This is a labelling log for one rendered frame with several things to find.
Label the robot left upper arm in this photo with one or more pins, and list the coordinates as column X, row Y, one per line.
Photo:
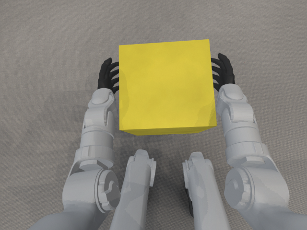
column 88, row 197

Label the robot right hand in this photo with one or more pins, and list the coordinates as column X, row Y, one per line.
column 225, row 72

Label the robot right upper arm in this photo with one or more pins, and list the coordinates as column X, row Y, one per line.
column 261, row 197

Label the robot right foot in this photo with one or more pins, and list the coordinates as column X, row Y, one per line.
column 190, row 203

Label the robot right forearm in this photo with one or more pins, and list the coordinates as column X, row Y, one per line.
column 241, row 132

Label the robot left hand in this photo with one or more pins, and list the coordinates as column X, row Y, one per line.
column 105, row 75

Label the robot left shin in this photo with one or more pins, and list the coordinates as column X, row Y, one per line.
column 139, row 151

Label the carton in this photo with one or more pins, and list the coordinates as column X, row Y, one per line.
column 166, row 88

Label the robot left forearm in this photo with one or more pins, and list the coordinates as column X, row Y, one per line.
column 96, row 147

